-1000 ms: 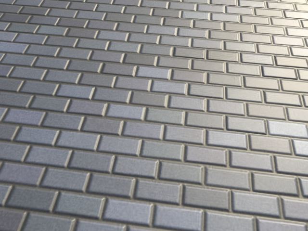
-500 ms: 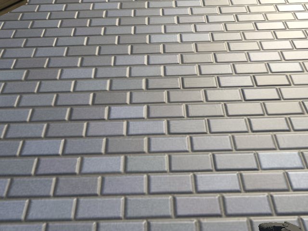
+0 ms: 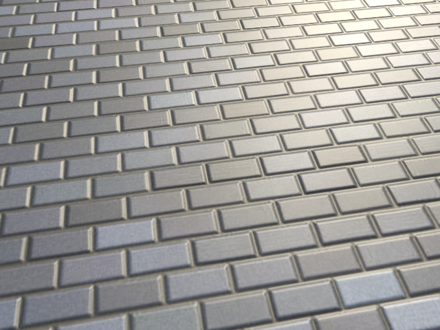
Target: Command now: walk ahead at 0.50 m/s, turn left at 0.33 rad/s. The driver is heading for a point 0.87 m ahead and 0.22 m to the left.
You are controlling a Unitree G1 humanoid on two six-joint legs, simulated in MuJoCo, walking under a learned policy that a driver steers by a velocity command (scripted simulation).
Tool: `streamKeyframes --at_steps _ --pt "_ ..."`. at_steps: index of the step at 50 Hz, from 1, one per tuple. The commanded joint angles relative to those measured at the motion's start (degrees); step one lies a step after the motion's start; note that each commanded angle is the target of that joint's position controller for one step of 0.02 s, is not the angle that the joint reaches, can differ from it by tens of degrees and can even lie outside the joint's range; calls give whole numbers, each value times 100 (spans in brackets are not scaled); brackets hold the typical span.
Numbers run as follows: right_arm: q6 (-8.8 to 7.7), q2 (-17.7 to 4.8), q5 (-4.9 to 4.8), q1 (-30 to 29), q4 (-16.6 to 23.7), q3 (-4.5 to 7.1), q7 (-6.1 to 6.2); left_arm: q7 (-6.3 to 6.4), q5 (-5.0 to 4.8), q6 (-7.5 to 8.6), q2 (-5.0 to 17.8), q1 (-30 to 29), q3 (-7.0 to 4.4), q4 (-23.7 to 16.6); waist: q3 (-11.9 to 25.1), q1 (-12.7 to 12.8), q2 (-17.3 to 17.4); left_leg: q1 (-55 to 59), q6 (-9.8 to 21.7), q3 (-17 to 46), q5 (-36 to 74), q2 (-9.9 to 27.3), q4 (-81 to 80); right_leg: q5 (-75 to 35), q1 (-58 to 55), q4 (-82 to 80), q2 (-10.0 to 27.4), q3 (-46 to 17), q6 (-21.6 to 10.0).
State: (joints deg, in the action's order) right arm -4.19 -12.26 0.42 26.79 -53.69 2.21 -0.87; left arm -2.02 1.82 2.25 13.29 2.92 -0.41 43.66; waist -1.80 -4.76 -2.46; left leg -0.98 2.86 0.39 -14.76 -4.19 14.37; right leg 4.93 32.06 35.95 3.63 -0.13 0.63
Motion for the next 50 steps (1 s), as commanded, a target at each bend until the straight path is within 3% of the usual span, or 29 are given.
streamKeyframes --at_steps 1,3,4,5,6,7,8,9,10,11,15,20,25,28,29,30,31,32,33,34,35,36,37,38,39,42,44,50 --pt "-38 -1102 30 -70 300 257 53 74 -40 140 522 -234 -124 -438 -44 297 774 -347 746 1178 2496 1508 95 215 -674 -380 -242 103 -72" --pt "-16 -1163 9 -272 350 288 62 153 -13 234 684 596 -212 -198 252 722 608 -538 579 1160 2716 1326 966 355 -1874 -1017 -394 131 -225" --pt "-29 -987 -33 -279 405 249 46 232 95 320 981 1359 -318 0 774 1001 200 -1031 451 885 2327 943 2114 506 -3048 -1201 62 -319 -415" --pt "-46 -499 -156 -213 690 136 45 316 237 342 1513 2122 -438 -25 1653 1226 -683 -2256 252 364 413 364 3867 1496 -4502 -1484 1640 -2034 -753" --pt "18 -529 -153 175 780 160 77 299 151 221 1754 2020 -527 8 1719 949 -1428 -3465 240 88 -1746 -57 4852 2026 -4581 -2146 2355 -3800 -1192" --pt "125 -849 -2 27 609 238 100 272 59 170 1152 1627 -403 -67 996 782 -546 -3665 301 364 -1363 397 5330 2586 -3905 -2190 2084 -3378 -1166" --pt "146 -772 27 -256 606 241 31 246 4 191 742 1252 -303 -116 393 679 -183 -3627 270 394 -859 585 5244 2248 -3236 -2342 1755 -2527 -1045" --pt "176 -643 34 -372 616 230 -16 236 3 223 582 1068 -263 -112 167 566 -224 -3460 211 348 -558 727 5077 1555 -2832 -2510 1489 -1841 -901" --pt "239 -639 104 -428 622 247 -58 256 -12 263 513 1075 -243 -62 58 493 -368 -3363 142 298 -424 815 4991 1014 -2616 -2594 1316 -1361 -820" --pt "302 -584 145 -414 616 241 -104 265 -32 308 497 1113 -242 -9 38 432 -379 -3280 85 256 -255 843 5018 577 -2500 -2660 1173 -984 -770" --pt "409 -516 152 -996 856 233 -205 254 -96 442 600 1432 -311 189 29 408 -219 -3783 -59 181 384 924 4966 -574 -2708 -2768 1163 -197 -882" --pt "403 -407 142 -1968 1209 140 -314 247 -65 412 617 1705 -328 397 -209 550 -192 -3917 -120 -91 1298 906 3688 -1057 -2826 -2771 1007 639 -851" --pt "384 -423 181 -2768 1553 68 -390 298 -62 336 847 2084 -395 612 -398 753 -171 -3554 178 -608 1110 772 2488 -1685 -3378 -2560 1212 1088 -765" --pt "393 -530 216 -2594 1570 119 -327 344 -50 219 1050 2139 -437 705 -154 600 -312 -2900 504 -948 268 325 2184 -3910 -3804 -1624 1253 1401 -658" --pt "377 -613 219 -2214 1478 168 -288 354 -47 162 1149 2135 -460 724 103 419 -354 -2442 646 -1010 -30 98 2098 -4631 -3873 -921 1255 1466 -648" --pt "326 -732 232 -1533 1282 246 -233 353 -59 103 1217 2101 -473 709 518 126 -286 -1625 807 -982 -65 -123 1813 -4604 -3681 126 1220 1527 -606" --pt "280 -1018 292 -537 964 386 -142 340 -58 81 1182 2005 -456 604 1081 -338 72 -149 1046 -461 -8 67 1419 -3398 -2739 1639 1090 1594 -417" --pt "282 -1716 298 -391 977 559 -55 254 -112 115 477 2217 -297 229 1635 -63 1300 1684 1653 2156 -496 1832 1235 1053 -376 3597 396 1528 -104" --pt "347 -1953 102 -273 1142 612 -24 200 -73 176 806 1717 -372 -74 2042 -211 1150 2072 2163 4487 -94 2520 291 2720 800 4658 -445 365 61" --pt "389 -1800 47 -422 1009 579 23 176 -67 217 861 1093 -378 -216 1188 -201 542 1622 1942 3413 348 2296 204 2075 1356 4586 -40 -100 -10" --pt "370 -1478 -1 -703 973 495 55 173 -112 285 761 1129 -324 -195 548 50 366 732 1726 2679 988 2096 159 1550 1151 4048 182 -66 -43" --pt "330 -1241 3 -988 993 426 68 184 -78 276 736 1254 -330 -85 234 335 170 57 1452 2134 1601 1726 89 1386 728 3524 342 -86 -38" --pt "297 -1062 -51 -1237 1027 364 74 185 34 171 722 1420 -333 -26 148 565 129 -402 1261 1710 1934 1402 -15 1304 322 3269 404 -109 8" --pt "239 -1047 -52 -1262 1060 342 63 170 89 64 671 1631 -318 -7 267 672 416 -677 1341 1587 2373 1368 -39 1330 -1 3125 407 -106 76" --pt "169 -1019 -63 -1182 1032 332 42 154 115 -17 662 1618 -321 -21 291 701 389 -737 1380 1508 2681 1276 -41 1355 -34 3032 387 -70 137" --pt "96 -1151 -37 -883 945 361 33 103 95 -100 577 1149 -309 -171 151 597 390 -859 1295 1358 2280 1065 -265 792 269 2375 346 43 250" --pt "69 -1048 -37 -603 833 316 31 72 80 -99 531 770 -286 -247 25 437 488 -614 1148 1241 2315 1066 -416 252 553 1777 375 92 229" --pt "-29 -1018 26 -94 595 235 64 -4 -25 -39 506 -183 -226 -472 -158 40 576 362 791 817 2864 1259 -503 -607 807 508 219 248 -108"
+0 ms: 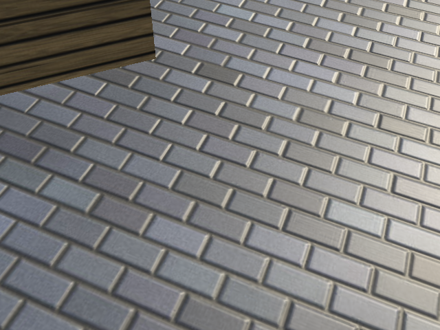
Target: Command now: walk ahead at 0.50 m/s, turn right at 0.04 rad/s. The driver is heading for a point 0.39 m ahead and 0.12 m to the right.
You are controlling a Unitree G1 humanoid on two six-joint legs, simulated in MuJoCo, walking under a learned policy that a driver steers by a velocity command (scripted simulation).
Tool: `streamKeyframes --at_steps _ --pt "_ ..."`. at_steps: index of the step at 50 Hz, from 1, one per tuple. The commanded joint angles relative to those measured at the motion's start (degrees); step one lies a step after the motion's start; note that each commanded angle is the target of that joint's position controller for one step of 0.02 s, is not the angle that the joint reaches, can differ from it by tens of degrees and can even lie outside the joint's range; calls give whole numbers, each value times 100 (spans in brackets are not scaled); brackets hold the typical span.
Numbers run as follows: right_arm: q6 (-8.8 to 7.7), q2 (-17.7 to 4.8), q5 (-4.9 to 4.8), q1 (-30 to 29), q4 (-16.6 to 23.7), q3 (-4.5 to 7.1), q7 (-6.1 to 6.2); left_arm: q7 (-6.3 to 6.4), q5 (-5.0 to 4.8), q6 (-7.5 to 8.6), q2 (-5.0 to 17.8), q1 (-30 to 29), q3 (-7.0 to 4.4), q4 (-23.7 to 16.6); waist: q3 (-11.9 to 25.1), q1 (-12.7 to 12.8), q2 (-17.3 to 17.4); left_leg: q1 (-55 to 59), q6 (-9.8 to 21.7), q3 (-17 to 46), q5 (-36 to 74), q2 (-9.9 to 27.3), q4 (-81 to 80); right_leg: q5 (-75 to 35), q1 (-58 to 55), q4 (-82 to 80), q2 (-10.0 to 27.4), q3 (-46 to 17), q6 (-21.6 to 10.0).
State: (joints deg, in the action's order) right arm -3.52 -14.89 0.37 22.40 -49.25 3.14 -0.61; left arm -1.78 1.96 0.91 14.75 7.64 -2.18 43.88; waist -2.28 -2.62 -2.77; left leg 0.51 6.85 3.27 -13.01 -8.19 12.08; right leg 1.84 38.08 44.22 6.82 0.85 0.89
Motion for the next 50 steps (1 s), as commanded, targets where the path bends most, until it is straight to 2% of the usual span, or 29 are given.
streamKeyframes --at_steps 1,4,6,8,9,10,11,12,13,14,15,17,20,23,25,28,31,33,34,35,36,37,39,41,44,46,47,48,50 --pt "-100 -755 58 398 111 130 56 -47 -45 109 360 -791 -39 -539 -183 -209 600 344 390 454 2727 1720 -292 -268 214 -481 -155 185 -206" --pt "-101 -787 128 390 -1 107 136 -102 -59 139 390 -886 -38 -613 -344 -131 592 641 331 214 3195 1940 -219 99 -39 -924 -380 215 -463" --pt "-111 -877 154 175 -15 102 187 -73 -66 144 444 -464 -73 -495 -157 120 659 678 187 -93 4867 1957 334 579 -822 -1117 -747 387 -694" --pt "-75 -989 194 82 -47 111 202 14 -48 180 623 722 -183 -115 519 629 654 716 37 -369 6120 1826 1986 874 -2102 -1429 -1191 566 -943" --pt "-80 -993 154 1 15 89 213 65 36 222 801 1595 -266 116 970 1041 518 -113 -68 -537 5222 1692 3312 723 -3416 -1662 -863 93 -1187" --pt "-127 -585 -44 361 297 -19 157 126 139 218 1586 2211 -494 148 1716 971 -652 -2133 -396 -883 2509 916 5764 893 -5221 -1728 784 -2523 -2055" --pt "-167 -726 89 235 333 21 119 56 -106 156 1396 1903 -464 185 1924 758 -801 -3392 -433 -277 -1469 159 6773 473 -5524 -2623 1350 -4580 -2439" --pt "-185 -753 179 -193 455 6 89 28 -227 138 1275 1409 -441 134 1071 591 -252 -3847 -384 195 -1056 646 6852 948 -4826 -2682 1151 -3797 -2295" --pt "-234 -740 125 -401 494 -28 61 36 -200 129 932 1038 -355 53 514 485 164 -3772 -404 97 -664 901 6519 242 -4005 -2810 1045 -3035 -2120" --pt "-208 -664 108 -455 480 -38 57 59 -166 147 701 889 -275 66 147 316 411 -3494 -446 23 -597 1057 6129 -946 -3353 -2869 801 -2440 -1914" --pt "-108 -609 160 -382 484 -57 65 81 -187 184 581 829 -220 121 56 140 405 -3146 -544 -19 -634 1146 5838 -2014 -2908 -2899 567 -1903 -1757" --pt "77 -473 199 -142 394 -92 56 64 -184 301 604 920 -195 207 264 30 231 -2681 -684 -182 -581 1112 5475 -3496 -2638 -2869 353 -1288 -1624" --pt "177 -385 153 -280 415 -110 44 87 -167 324 736 1018 -197 317 381 12 50 -2755 -797 -367 -120 1064 4758 -4204 -2706 -2873 98 -771 -1471" --pt "225 -315 130 -731 482 -143 49 134 -180 249 662 1130 -144 409 413 189 -113 -2818 -823 -481 463 1053 3887 -4190 -2973 -2781 -112 -524 -1106" --pt "241 -291 95 -982 507 -160 63 173 -173 215 645 1265 -124 485 450 337 -163 -2819 -790 -493 760 1043 3443 -4110 -3243 -2710 -71 -544 -970" --pt "233 -314 68 -1181 477 -166 122 236 -125 162 614 1348 -92 597 410 460 -165 -2703 -725 -471 732 967 2910 -3971 -3562 -2525 65 -663 -961" --pt "183 -353 70 -1059 356 -156 196 292 -95 110 596 1254 -71 683 268 415 -172 -2349 -558 -419 245 851 2303 -3923 -3682 -2150 244 -923 -1049" --pt "94 -333 98 -584 144 -152 256 333 -171 114 575 1054 -47 718 255 111 5 -1475 -370 -315 996 889 1102 -3485 -3524 -1636 138 -996 -870" --pt "17 -568 140 -247 34 -111 301 333 -195 172 512 1108 -9 661 605 61 377 -486 -239 228 3140 1464 1000 -2585 -3117 -1229 -87 -939 -654" --pt "24 -872 90 -148 30 -65 313 327 -241 170 246 1767 51 724 1105 374 1139 328 443 1116 5694 2536 1430 170 -2683 -610 -581 -701 -484" --pt "111 -554 -30 -285 31 -141 276 362 -244 23 259 1927 42 972 1367 238 1332 149 1127 1623 5789 2988 1331 2736 -2574 -280 -1014 -446 -429" --pt "130 -343 10 -421 37 -226 237 378 -178 -77 415 1496 4 941 978 186 1094 -238 1173 1748 4782 2925 979 3466 -2322 -1 -1032 -506 -425" --pt "170 -311 100 -819 8 -282 266 336 -137 -207 329 1081 8 958 541 297 849 -926 834 1329 3153 2532 521 3203 -2388 55 -920 -527 -306" --pt "227 -404 86 -1127 -57 -268 308 318 -131 -290 168 1218 65 1117 382 516 1017 -1386 386 829 2002 2060 288 2605 -2787 -605 -812 -399 -160" --pt "287 -474 8 -1173 -196 -242 282 357 -136 -316 74 1376 115 1433 443 548 889 -1464 75 561 799 1730 354 1453 -3282 -1784 -871 -138 -87" --pt "309 -483 -28 -1055 -302 -211 251 368 -65 -284 201 1140 131 1454 204 415 708 -1806 -268 623 -639 1591 213 887 -3393 -2299 -552 -515 -138" --pt "330 -467 -35 -1000 -347 -196 232 364 -38 -242 302 1014 141 1412 36 315 692 -1899 -391 616 -1037 1476 149 1130 -3183 -2418 -332 -762 -184" --pt "366 -410 -51 -999 -401 -171 212 346 -92 -212 369 974 127 1516 -346 244 280 -1609 -417 394 -748 1287 171 1510 -2440 -2414 -349 -778 -253" --pt "359 -327 -1 -874 -578 -170 213 346 -122 -112 214 973 173 1618 -248 214 103 -1020 -366 331 11 1308 528 1424 -2215 -2659 -289 -837 -276"
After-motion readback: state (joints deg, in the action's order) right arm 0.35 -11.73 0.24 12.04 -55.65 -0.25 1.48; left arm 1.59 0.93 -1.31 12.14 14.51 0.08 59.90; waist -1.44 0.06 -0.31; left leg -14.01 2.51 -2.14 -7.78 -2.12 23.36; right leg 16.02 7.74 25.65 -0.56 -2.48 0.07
